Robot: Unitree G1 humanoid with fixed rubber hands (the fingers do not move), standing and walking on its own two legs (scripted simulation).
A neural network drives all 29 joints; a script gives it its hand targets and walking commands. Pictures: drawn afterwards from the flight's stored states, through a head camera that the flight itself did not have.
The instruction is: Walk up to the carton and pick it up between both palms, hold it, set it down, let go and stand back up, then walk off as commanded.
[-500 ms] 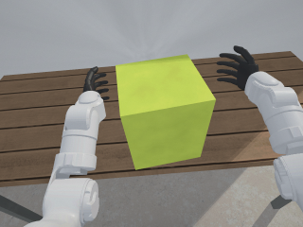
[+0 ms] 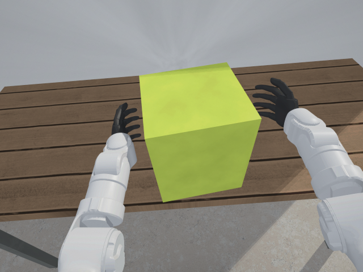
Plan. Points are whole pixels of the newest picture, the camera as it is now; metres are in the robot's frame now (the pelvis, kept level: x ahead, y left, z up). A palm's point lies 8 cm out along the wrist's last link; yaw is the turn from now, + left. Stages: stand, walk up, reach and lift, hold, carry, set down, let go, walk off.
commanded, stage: reach and lift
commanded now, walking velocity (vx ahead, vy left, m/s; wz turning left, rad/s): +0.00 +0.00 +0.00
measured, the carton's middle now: (193, 135) +0.43 +0.00 +0.07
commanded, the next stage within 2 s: none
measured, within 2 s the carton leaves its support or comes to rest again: neither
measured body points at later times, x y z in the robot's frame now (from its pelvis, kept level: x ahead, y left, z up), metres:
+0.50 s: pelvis +0.00 +0.00 +0.00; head +0.02 -0.01 +0.45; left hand +0.41 +0.15 +0.11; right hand +0.44 -0.17 +0.12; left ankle -0.01 +0.13 -0.74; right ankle +0.05 -0.12 -0.74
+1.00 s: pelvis +0.00 +0.00 +0.00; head +0.02 -0.01 +0.45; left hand +0.41 +0.15 +0.11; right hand +0.44 -0.16 +0.12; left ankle -0.01 +0.13 -0.74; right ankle +0.05 -0.12 -0.74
